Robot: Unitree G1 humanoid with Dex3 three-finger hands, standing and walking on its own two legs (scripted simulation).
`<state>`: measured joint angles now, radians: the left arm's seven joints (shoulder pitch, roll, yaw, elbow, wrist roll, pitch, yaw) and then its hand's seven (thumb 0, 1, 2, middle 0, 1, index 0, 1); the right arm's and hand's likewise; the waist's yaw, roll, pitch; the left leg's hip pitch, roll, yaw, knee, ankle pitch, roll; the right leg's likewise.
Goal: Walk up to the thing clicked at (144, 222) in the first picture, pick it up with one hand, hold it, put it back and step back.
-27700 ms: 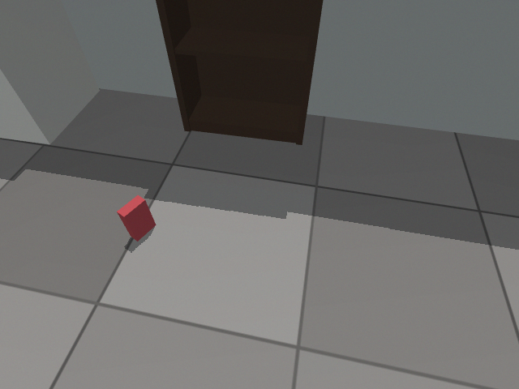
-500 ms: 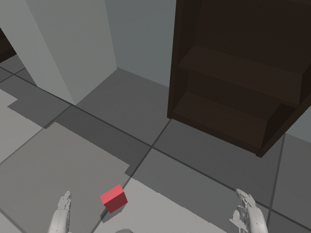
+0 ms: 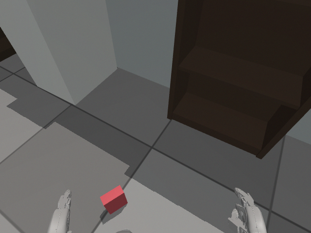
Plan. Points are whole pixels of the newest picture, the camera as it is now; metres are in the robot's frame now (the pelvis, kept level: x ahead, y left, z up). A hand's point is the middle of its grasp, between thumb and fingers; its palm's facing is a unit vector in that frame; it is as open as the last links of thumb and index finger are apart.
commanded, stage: home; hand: left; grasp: from the side
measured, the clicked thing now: (114, 200) +0.38 +0.22 -0.63
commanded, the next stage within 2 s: stand in 0.44 s
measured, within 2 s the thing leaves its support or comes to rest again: neither
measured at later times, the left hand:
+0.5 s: hand (85, 228) +0.16 +0.18 -0.06, palm faces +0.11 -0.95 -0.28, open 17.7 cm
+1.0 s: hand out of the picture +0.12 +0.23 -0.10, palm faces -0.02 -0.94 -0.34, open 9.4 cm
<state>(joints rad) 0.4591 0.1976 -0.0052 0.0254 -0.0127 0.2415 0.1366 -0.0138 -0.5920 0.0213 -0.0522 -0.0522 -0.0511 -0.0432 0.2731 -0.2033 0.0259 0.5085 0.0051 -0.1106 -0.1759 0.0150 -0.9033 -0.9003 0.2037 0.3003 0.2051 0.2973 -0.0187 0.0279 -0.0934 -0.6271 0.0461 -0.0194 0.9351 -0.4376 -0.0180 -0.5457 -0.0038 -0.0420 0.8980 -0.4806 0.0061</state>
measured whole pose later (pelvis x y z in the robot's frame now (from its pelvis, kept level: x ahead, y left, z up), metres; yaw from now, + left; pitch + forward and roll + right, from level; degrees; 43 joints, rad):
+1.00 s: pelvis -0.01 +0.00 +0.02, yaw +0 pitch +1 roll +0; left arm 0.24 0.31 0.01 0.65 0.04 0.02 0.03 0.00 0.53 0.82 -0.21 -0.30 -0.20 -0.29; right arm 0.19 -0.29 -0.02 0.82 -0.06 -0.02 -0.02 0.01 -0.90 -0.90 0.21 0.30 0.21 0.30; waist 0.01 -0.02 0.01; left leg -0.42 0.01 0.01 0.77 -0.36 -0.01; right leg -0.37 -0.04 -0.02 0.79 -0.43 0.01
